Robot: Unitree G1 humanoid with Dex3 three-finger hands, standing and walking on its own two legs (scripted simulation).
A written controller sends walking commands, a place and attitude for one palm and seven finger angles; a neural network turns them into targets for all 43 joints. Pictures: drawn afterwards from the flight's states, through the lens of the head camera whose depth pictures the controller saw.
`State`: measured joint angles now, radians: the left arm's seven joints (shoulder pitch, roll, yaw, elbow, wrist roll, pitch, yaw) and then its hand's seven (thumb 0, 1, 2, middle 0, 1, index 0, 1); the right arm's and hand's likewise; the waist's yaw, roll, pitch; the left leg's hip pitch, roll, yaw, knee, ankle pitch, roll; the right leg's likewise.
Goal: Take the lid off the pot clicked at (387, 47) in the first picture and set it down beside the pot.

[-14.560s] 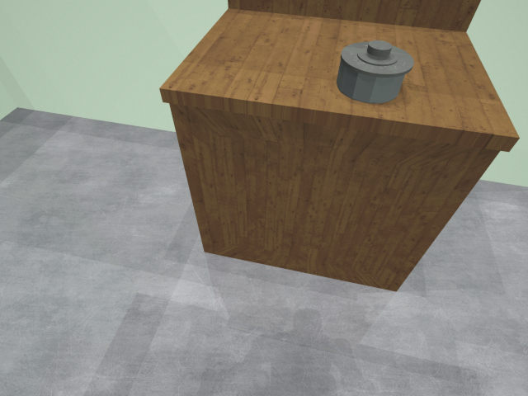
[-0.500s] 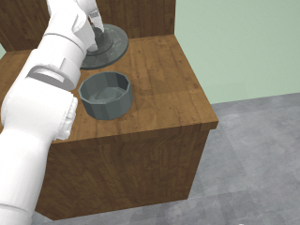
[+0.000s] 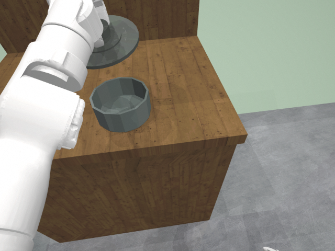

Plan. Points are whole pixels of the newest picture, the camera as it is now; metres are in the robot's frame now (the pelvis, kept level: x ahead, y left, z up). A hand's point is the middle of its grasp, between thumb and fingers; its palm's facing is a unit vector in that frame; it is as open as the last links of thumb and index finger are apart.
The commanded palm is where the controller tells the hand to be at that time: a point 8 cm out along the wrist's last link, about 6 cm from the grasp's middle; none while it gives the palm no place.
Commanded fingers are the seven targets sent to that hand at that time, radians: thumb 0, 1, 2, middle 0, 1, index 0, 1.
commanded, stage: move the lid sideways beside the pot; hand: left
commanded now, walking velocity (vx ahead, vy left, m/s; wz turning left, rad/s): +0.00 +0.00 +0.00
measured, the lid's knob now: (96, 30) +0.50 +0.13 +0.30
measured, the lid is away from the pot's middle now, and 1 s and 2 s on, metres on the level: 0.01 0.13 0.24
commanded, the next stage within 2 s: none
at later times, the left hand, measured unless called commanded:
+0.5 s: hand (66, 30) +0.47 +0.18 +0.31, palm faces -0.16 -0.14 -0.98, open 8.7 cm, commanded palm +0.45 +0.19 +0.37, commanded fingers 0.00 0.57 1.00 -0.86 -1.14 -0.72 -1.09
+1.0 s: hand (34, 35) +0.46 +0.24 +0.31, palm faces -0.14 -0.13 -0.98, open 8.7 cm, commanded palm +0.45 +0.25 +0.37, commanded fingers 0.00 0.57 1.00 -0.86 -1.14 -0.72 -1.09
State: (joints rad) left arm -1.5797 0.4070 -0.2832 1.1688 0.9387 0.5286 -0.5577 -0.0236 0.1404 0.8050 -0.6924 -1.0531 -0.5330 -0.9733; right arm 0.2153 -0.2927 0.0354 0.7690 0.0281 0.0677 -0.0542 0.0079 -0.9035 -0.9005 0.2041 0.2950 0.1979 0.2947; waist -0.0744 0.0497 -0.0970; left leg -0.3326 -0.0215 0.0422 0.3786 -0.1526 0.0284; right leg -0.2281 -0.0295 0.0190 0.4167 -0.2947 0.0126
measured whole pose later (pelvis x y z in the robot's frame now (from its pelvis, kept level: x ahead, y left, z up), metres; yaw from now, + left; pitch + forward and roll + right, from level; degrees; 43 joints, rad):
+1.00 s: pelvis +0.00 +0.00 +0.00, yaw +1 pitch +6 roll +0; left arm -1.45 0.65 -0.25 1.02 1.00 0.38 -0.60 -0.03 0.14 0.80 -0.70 -1.06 -0.53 -0.97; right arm 0.20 -0.30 0.03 0.72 0.05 0.14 -0.05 0.01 -0.90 -0.90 0.20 0.29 0.20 0.29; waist -0.07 0.04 -0.07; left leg -0.36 -0.02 0.02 0.42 -0.16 0.03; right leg -0.23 -0.02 0.00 0.42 -0.29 0.01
